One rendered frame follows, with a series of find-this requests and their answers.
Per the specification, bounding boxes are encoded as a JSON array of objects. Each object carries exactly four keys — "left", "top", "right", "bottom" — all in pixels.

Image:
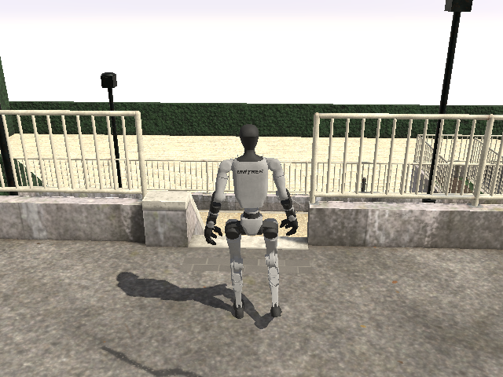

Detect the robot head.
[{"left": 237, "top": 124, "right": 263, "bottom": 162}]

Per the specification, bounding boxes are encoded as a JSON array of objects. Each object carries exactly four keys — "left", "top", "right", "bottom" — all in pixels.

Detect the robot right upper arm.
[{"left": 266, "top": 158, "right": 288, "bottom": 201}]

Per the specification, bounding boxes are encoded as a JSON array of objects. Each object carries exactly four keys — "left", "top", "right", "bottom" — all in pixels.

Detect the right robot hand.
[{"left": 280, "top": 218, "right": 299, "bottom": 236}]

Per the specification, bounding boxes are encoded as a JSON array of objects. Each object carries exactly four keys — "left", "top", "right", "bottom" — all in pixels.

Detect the right robot forearm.
[{"left": 281, "top": 189, "right": 296, "bottom": 221}]

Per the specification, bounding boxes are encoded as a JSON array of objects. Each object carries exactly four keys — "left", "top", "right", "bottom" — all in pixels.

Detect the robot left upper arm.
[{"left": 213, "top": 159, "right": 233, "bottom": 203}]

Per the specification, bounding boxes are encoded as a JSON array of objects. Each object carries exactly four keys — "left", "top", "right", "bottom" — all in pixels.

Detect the left robot forearm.
[{"left": 206, "top": 191, "right": 222, "bottom": 228}]

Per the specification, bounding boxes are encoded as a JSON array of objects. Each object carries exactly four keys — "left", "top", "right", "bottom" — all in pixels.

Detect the left robot thigh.
[{"left": 225, "top": 219, "right": 244, "bottom": 272}]

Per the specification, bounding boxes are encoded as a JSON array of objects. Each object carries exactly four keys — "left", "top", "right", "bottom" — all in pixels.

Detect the left robot hand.
[{"left": 204, "top": 226, "right": 222, "bottom": 245}]

